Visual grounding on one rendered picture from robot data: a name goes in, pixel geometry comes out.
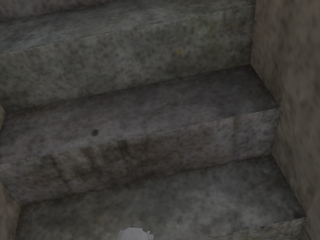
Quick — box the left robot thigh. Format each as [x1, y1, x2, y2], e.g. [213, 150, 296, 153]
[117, 227, 154, 240]

